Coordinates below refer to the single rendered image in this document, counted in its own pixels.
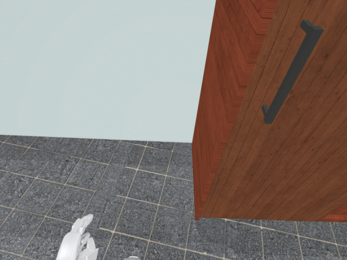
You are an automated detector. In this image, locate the handle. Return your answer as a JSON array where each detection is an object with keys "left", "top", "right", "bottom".
[{"left": 261, "top": 19, "right": 324, "bottom": 124}]

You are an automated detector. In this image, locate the robot left hand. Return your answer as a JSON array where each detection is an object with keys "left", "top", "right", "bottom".
[{"left": 56, "top": 214, "right": 98, "bottom": 260}]

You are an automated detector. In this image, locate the wardrobe door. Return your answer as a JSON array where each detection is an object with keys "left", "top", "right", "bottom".
[
  {"left": 200, "top": 0, "right": 347, "bottom": 222},
  {"left": 331, "top": 204, "right": 347, "bottom": 215}
]

